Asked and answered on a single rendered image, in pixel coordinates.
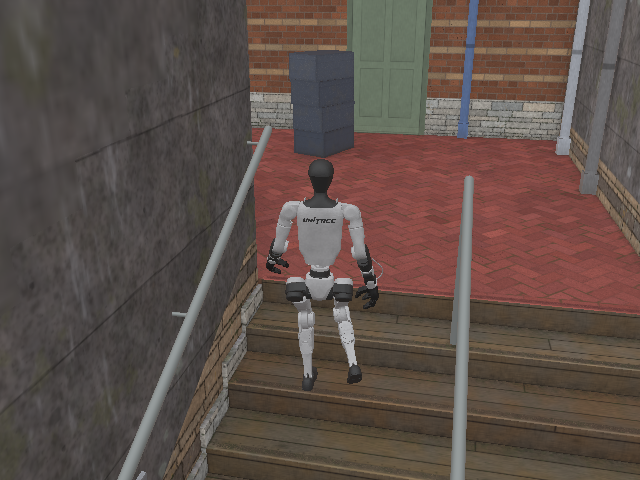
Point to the right robot forearm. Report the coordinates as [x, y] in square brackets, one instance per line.
[367, 270]

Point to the right robot hand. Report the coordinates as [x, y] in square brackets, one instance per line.
[371, 293]

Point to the robot left upper arm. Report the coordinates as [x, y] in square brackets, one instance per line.
[288, 212]

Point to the robot thigh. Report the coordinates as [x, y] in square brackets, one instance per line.
[342, 294]
[296, 293]

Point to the left robot thigh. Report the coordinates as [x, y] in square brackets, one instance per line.
[296, 293]

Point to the left robot forearm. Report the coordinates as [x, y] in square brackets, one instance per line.
[273, 257]

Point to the right robot thigh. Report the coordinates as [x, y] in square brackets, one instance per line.
[342, 294]

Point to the robot right upper arm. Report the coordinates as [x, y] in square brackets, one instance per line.
[353, 214]

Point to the left robot hand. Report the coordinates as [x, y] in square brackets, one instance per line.
[271, 267]

